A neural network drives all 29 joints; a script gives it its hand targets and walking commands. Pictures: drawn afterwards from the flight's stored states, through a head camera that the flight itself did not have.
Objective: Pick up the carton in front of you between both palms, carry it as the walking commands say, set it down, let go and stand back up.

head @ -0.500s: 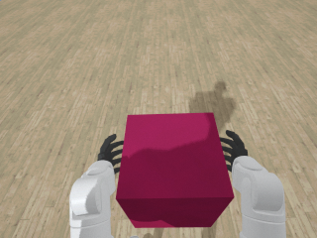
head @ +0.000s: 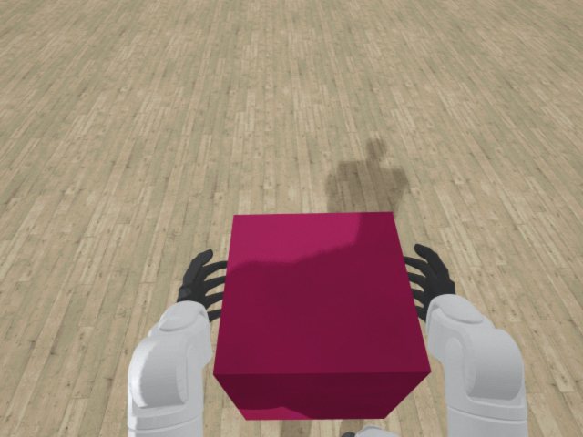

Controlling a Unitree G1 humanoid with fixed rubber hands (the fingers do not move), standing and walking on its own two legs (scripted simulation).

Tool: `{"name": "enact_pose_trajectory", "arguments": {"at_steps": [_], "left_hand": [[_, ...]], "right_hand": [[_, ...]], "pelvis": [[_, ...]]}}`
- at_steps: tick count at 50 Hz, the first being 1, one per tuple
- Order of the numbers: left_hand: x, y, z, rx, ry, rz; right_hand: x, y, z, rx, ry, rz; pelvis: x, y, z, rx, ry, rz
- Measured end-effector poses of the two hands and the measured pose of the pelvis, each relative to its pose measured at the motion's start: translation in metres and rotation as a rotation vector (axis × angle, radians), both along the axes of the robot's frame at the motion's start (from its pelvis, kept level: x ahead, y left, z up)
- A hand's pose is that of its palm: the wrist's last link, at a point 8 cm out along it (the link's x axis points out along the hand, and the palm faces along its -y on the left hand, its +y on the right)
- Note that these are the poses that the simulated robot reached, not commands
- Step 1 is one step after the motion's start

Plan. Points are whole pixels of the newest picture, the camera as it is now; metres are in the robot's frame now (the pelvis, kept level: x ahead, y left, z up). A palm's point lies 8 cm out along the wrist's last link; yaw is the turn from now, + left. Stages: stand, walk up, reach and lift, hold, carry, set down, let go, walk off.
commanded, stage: carry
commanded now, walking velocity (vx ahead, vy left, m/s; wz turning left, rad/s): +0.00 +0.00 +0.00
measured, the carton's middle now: (313, 323) +0.28 +0.00 +0.00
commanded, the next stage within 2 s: none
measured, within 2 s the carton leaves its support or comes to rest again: neither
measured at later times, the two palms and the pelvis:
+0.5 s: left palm (215, 210) +0.42 +0.15 +0.07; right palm (408, 203) +0.44 -0.15 +0.08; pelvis +0.17 -0.01 -0.02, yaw +2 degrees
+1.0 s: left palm (204, 220) +0.40 +0.16 +0.07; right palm (401, 214) +0.42 -0.13 +0.07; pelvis +0.15 +0.01 -0.02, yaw +2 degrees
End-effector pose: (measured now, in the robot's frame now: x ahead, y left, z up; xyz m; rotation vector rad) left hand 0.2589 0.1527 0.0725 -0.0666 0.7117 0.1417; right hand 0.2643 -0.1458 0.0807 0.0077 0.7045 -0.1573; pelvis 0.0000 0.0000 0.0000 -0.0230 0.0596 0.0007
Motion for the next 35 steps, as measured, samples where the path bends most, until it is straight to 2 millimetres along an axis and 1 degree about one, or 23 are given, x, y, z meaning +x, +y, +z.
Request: {"name": "enact_pose_trajectory", "arguments": {"at_steps": [2,4,5,7,9,12,19,22,25,29,35], "left_hand": [[0.025,-0.005,0.005,0.01,-0.034,0.013],[0.051,-0.011,0.008,0.022,-0.069,0.024],[0.063,-0.014,0.008,0.036,-0.073,0.022],[0.084,-0.019,0.007,0.053,-0.049,0.019],[0.098,-0.021,0.005,0.054,-0.01,0.02],[0.114,-0.021,0.003,0.049,0.027,0.024],[0.149,-0.013,0.008,0.029,-0.008,0.026],[0.16,-0.008,0.006,0.022,-0.011,0.032],[0.165,-0.003,0.002,0.019,0.001,0.036],[0.168,0.002,-0.002,0.019,0.01,0.036],[0.168,0.007,-0.004,0.021,0.005,0.033]], "right_hand": [[0.028,-0.005,0.002,0.012,-0.034,0.011],[0.056,-0.011,0.0,0.027,-0.069,0.021],[0.069,-0.014,-0.003,0.044,-0.073,0.017],[0.089,-0.018,-0.009,0.07,-0.049,0.006],[0.102,-0.02,-0.013,0.075,-0.01,0.004],[0.119,-0.021,-0.015,0.071,0.027,0.006],[0.156,-0.013,-0.002,0.047,-0.008,0.012],[0.168,-0.007,-0.002,0.04,-0.011,0.019],[0.175,-0.003,-0.005,0.035,0.001,0.024],[0.178,0.002,-0.009,0.031,0.01,0.026],[0.177,0.007,-0.011,0.031,0.004,0.024]], "pelvis": [[0.027,-0.007,-0.006,0.01,-0.011,0.005],[0.054,-0.015,-0.018,0.023,-0.024,0.018],[0.065,-0.017,-0.021,0.014,-0.023,0.021],[0.08,-0.019,-0.021,0.0,-0.02,0.027],[0.092,-0.021,-0.017,0.006,-0.014,0.035],[0.109,-0.022,-0.011,0.018,-0.009,0.038],[0.148,-0.016,-0.012,0.009,-0.005,0.035],[0.159,-0.013,-0.014,0.01,0.004,0.035],[0.166,-0.009,-0.015,0.011,0.008,0.034],[0.171,-0.005,-0.017,0.012,0.009,0.034],[0.17,0.001,-0.019,0.011,0.007,0.034]]}}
